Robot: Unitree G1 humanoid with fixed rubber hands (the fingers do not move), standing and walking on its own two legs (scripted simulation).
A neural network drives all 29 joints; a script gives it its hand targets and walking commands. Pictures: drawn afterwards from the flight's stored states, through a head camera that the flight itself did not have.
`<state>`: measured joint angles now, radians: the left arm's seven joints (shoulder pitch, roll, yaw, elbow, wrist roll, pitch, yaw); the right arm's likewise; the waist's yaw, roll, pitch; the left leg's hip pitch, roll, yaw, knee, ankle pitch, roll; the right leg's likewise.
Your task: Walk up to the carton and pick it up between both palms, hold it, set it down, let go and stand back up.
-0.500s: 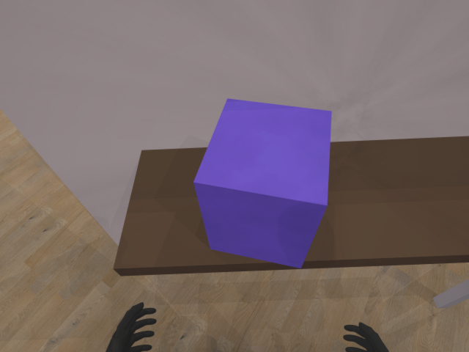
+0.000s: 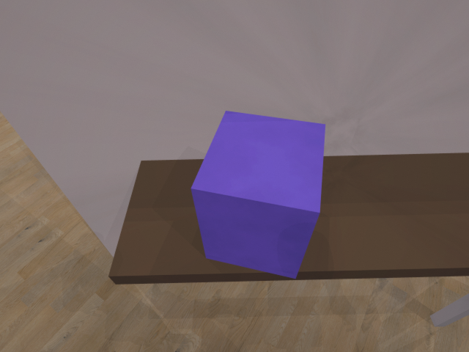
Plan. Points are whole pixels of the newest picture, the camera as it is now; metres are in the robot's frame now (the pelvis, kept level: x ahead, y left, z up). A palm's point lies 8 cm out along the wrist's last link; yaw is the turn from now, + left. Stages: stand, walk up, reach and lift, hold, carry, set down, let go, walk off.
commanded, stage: stand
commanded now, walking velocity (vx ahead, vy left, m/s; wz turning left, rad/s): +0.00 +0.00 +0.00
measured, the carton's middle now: (261, 196) +0.43 -0.02 +0.00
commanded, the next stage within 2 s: none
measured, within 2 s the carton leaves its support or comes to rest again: neither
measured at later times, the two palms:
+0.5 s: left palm out of the picture +0.06 +0.27 -0.11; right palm out of the picture +0.06 -0.29 -0.12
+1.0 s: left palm out of the picture +0.03 +0.27 -0.12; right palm out of the picture +0.03 -0.29 -0.13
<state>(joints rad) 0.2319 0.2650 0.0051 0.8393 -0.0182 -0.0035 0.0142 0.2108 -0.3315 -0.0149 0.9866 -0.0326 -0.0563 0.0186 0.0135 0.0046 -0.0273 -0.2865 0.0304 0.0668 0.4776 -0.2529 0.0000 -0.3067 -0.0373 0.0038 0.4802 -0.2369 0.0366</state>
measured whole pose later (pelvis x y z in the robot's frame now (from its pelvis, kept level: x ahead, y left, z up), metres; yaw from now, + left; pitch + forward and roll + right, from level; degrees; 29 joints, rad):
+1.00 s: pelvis -0.02 +0.00 +0.00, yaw +0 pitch +2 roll +0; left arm 0.23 0.27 0.00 1.00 -0.02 -0.02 0.01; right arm 0.21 -0.33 -0.01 1.10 -0.03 -0.05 0.02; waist 0.01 0.02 -0.08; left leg -0.29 0.03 0.07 0.48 -0.22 0.00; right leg -0.31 -0.04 0.00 0.48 -0.20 0.03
